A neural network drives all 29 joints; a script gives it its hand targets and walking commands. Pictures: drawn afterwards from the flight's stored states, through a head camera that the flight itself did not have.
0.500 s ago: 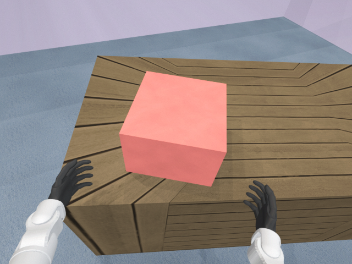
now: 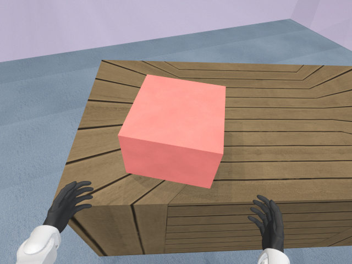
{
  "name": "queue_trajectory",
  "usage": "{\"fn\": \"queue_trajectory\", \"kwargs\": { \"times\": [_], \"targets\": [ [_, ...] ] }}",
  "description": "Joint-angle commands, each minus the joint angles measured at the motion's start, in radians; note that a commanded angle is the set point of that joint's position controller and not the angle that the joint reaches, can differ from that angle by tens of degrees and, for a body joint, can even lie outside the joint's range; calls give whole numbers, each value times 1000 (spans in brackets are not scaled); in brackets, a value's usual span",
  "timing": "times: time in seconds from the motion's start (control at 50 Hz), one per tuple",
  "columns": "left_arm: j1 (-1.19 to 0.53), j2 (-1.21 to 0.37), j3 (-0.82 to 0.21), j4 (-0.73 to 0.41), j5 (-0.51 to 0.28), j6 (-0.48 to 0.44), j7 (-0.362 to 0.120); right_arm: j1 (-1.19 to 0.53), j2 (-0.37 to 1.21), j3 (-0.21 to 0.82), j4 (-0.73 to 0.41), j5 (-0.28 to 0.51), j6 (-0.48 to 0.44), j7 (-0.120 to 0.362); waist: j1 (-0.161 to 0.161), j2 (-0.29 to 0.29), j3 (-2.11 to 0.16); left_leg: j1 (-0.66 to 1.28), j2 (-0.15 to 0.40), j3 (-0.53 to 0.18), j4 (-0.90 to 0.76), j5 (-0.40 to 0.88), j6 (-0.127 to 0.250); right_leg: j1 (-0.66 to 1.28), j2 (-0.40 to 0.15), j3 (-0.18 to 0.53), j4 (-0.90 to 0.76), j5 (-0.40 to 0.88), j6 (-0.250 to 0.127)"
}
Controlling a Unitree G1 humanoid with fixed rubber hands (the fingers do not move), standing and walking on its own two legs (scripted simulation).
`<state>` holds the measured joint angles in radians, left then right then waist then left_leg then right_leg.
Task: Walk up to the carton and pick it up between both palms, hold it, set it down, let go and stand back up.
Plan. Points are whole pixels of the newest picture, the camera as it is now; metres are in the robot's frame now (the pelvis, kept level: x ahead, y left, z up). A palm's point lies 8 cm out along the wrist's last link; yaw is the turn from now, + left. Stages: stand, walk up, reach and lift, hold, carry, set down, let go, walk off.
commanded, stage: set down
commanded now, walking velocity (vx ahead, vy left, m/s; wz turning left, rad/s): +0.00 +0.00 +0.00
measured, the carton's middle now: (177, 128) +0.52 -0.03 -0.04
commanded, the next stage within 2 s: let go in 1.60 s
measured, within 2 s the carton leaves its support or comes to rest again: neither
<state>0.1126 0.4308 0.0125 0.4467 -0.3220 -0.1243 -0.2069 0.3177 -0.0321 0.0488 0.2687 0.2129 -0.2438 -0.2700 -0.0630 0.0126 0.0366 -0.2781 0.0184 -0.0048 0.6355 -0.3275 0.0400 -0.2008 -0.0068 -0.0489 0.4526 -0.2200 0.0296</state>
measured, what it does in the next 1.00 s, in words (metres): stands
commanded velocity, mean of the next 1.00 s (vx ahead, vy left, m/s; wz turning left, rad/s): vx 0.00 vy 0.00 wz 0.00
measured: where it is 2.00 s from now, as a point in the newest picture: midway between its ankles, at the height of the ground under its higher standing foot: outside the picture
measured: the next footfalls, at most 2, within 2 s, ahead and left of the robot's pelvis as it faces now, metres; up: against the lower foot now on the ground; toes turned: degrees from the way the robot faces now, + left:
none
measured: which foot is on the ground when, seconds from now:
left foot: down 0.00-1.00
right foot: down 0.00-1.00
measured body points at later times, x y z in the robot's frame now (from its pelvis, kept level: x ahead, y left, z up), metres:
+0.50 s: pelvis +0.01 -0.02 +0.00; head +0.03 +0.00 +0.45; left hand +0.24 +0.24 -0.03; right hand +0.18 -0.22 -0.02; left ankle +0.01 +0.08 -0.73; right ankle +0.01 -0.16 -0.73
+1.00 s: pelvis +0.02 -0.03 +0.01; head +0.03 -0.01 +0.46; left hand +0.22 +0.24 -0.04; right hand +0.17 -0.23 -0.04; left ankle +0.01 +0.08 -0.73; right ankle +0.01 -0.16 -0.73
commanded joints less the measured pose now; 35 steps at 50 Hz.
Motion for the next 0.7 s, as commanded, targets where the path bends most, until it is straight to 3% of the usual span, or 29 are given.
{"fn": "queue_trajectory", "kwargs": {
  "times": [0.0, 0.06, 0.12, 0.16, 0.24, 0.26, 0.28, 0.32, 0.34, 0.36, 0.42, 0.46, 0.5, 0.52, 0.54, 0.62, 0.64, 0.68],
  "targets": [
    [-15, 227, 72, -232, 82, -38, 25, -15, -44, 28, -229, -70, -15, 24, 142, 132, -49, 115, 52, -30, -219, 203, -94, 127, 17, 36, -58, 11, -99],
    [-29, 222, 66, -200, 96, -32, 31, -35, -58, 12, -195, -80, -1, 36, 138, 136, -27, 104, 53, -28, -232, 157, -90, 123, 17, 34, -63, -19, -96],
    [-21, 211, 60, -226, 81, -39, 40, -44, -63, 13, -231, -82, 3, 47, 147, 140, -59, 103, 48, -17, -228, 180, -96, 136, 16, 32, -58, -11, -96],
    [-3, 226, 77, -174, 89, -46, 26, -6, -46, 38, -203, -91, 6, 39, 143, 93, -60, 108, 36, -4, -206, 196, -85, 137, 3, 40, -65, 14, -84],
    [14, 227, 92, -173, 87, -46, 22, -1, -44, 45, -207, -102, -4, 40, 132, 77, -62, 106, 26, 1, -195, 226, -79, 147, -5, 49, -63, 58, -74],
    [25, 222, 95, -165, 108, -41, 26, 3, -49, 47, -165, -94, 2, 45, 140, 115, -61, 124, 24, -2, -198, 237, -86, 146, -3, 44, -62, 64, -74],
    [29, 223, 98, -144, 106, -36, 23, 11, -51, 45, -147, -107, 4, 44, 137, 81, -59, 127, 26, -4, -196, 247, -82, 153, -2, 44, -66, 68, -72],
    [42, 191, 87, -166, 122, -24, 27, -4, -79, 30, -148, -103, -6, 53, 139, 119, -71, 157, 27, -8, -198, 285, -96, 143, 12, 32, -69, 73, -79],
    [35, 193, 91, -155, 119, -27, 25, -11, -69, 31, -144, -107, -8, 52, 139, 93, -62, 142, 28, -7, -201, 272, -88, 150, 10, 36, -70, 73, -75],
    [45, 176, 81, -156, 130, -14, 32, -20, -89, 16, -116, -98, -7, 63, 141, 136, -59, 171, 30, -8, -206, 286, -97, 145, 17, 28, -72, 71, -81],
    [66, 162, 80, -171, 132, -10, 35, -15, -99, 4, -112, -99, -16, 75, 142, 111, -85, 184, 25, -9, -203, 344, -98, 150, 27, 24, -72, 95, -80],
    [80, 144, 76, -148, 137, -16, 35, 12, -95, 5, -66, -104, -20, 80, 124, 121, -70, 196, 21, -7, -191, 384, -107, 150, 27, 27, -76, 128, -80],
    [87, 134, 77, -152, 143, -9, 36, -7, -121, -8, -61, -103, -31, 89, 127, 120, -82, 213, 22, -11, -191, 414, -108, 136, 36, 20, -79, 129, -86],
    [89, 122, 77, -160, 155, -11, 42, -1, -124, -20, -38, -104, -33, 95, 131, 130, -78, 223, 21, -10, -198, 411, -113, 150, 42, 15, -83, 119, -85],
    [88, 128, 73, -155, 144, -2, 34, 5, -110, -6, -66, -108, -27, 90, 119, 98, -73, 210, 13, -2, -204, 385, -106, 167, 35, 26, -93, 127, -79],
    [70, 94, 61, -113, 158, 7, 51, -36, -118, -28, 24, -115, -18, 118, 131, 126, -38, 192, 23, -11, -228, 341, -111, 141, 43, 21, -100, 43, -94],
    [80, 93, 53, -146, 145, 8, 58, -35, -129, -37, -20, -104, -19, 122, 124, 132, -42, 191, 25, -6, -239, 344, -114, 159, 46, 19, -101, 58, -93],
    [77, 70, 42, -107, 147, 18, 63, -51, -145, -52, 14, -123, -17, 130, 115, 118, -35, 186, 24, -10, -242, 354, -115, 161, 51, 13, -101, 71, -92]
  ]
}}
